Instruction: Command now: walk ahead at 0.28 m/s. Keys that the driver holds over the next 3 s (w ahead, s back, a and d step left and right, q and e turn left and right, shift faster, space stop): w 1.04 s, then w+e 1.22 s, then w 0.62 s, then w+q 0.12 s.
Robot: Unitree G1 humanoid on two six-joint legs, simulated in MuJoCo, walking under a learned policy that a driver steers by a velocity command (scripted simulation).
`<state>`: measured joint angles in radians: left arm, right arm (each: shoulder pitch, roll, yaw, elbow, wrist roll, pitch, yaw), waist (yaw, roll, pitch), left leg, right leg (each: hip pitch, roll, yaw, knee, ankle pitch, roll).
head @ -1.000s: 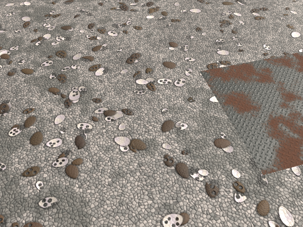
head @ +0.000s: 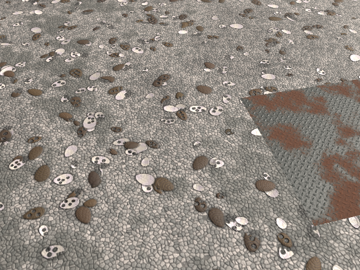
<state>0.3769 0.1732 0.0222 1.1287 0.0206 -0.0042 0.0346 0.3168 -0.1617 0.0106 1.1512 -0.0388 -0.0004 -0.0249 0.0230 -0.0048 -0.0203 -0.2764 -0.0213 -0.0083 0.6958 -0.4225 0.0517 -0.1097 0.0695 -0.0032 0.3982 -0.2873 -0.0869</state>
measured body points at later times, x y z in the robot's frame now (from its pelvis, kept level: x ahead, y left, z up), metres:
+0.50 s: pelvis +0.20 +0.06 +0.00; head +0.22 +0.08 +0.45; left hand +0.32 +0.30 -0.14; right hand +0.10 -0.15 -0.14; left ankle +0.08 +0.13 -0.74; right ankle +0.32 -0.06 -0.68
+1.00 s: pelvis +0.49 +0.04 +0.00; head +0.51 +0.03 +0.45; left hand +0.41 +0.27 -0.14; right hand +0.61 -0.19 -0.13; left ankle +0.62 +0.19 -0.68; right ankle +0.43 -0.01 -0.74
